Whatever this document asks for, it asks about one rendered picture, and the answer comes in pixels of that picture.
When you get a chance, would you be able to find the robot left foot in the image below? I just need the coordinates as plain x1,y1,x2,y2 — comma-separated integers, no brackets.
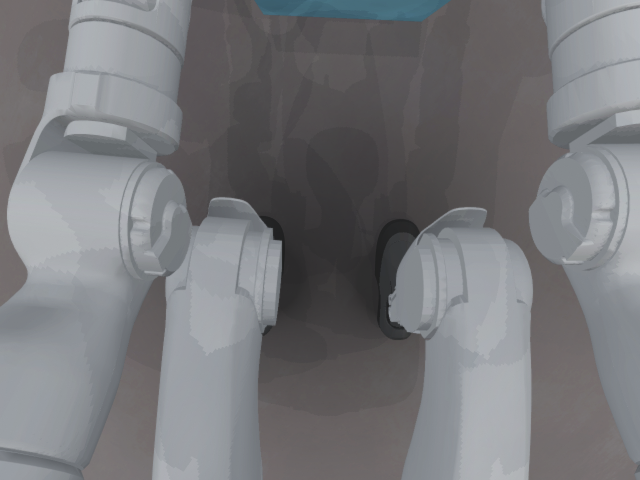
259,216,285,336

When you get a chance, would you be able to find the robot right upper arm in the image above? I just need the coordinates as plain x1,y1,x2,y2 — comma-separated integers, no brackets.
529,144,640,480

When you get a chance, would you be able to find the left robot forearm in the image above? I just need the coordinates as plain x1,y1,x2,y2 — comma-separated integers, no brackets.
7,0,192,250

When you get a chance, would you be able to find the carton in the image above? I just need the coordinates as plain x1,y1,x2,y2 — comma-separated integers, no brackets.
255,0,451,22

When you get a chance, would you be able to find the robot right shin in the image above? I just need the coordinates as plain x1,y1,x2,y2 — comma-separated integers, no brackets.
388,207,533,334

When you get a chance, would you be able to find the right robot forearm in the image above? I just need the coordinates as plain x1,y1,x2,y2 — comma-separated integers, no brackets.
541,0,640,152

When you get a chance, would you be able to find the robot left upper arm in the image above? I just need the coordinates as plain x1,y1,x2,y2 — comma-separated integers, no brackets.
0,151,192,480

